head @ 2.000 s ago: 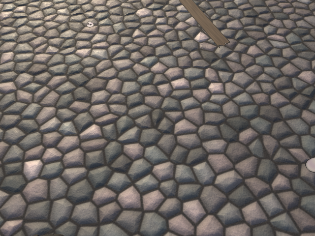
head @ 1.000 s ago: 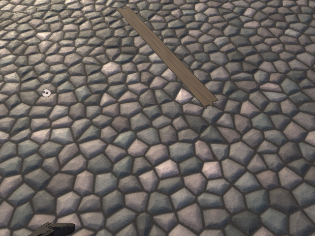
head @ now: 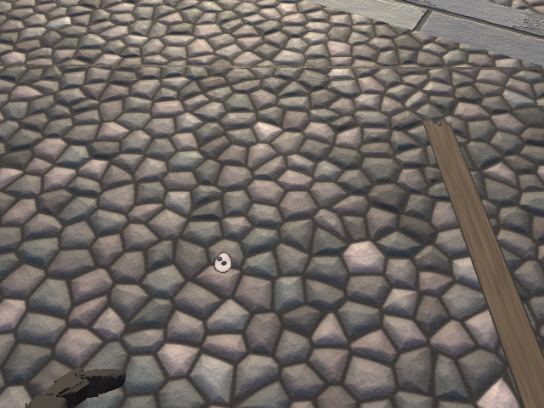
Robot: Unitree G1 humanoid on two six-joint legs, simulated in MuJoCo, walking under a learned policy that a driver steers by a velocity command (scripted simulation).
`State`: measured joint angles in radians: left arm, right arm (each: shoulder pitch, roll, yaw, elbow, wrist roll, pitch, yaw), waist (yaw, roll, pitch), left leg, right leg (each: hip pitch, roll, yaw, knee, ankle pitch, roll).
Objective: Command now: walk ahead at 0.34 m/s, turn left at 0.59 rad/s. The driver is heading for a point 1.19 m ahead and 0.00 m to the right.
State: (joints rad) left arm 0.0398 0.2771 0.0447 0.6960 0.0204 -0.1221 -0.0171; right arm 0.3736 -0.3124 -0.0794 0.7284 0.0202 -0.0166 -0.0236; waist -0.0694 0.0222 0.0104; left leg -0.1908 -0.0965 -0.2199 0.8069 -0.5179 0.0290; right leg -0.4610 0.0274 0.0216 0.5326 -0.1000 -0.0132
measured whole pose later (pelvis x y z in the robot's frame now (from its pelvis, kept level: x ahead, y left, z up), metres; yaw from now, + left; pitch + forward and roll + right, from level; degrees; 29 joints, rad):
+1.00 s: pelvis +0.15 +0.00 +0.01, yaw +12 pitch -2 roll +0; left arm 0.17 0.24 0.01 0.97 0.01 -0.01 0.01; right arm 0.18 -0.25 -0.06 0.87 -0.01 0.02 -0.03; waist 0.00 0.01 0.03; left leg -0.24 0.01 -0.03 0.48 -0.22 -0.02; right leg -0.17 -0.02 -0.01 0.50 -0.30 0.01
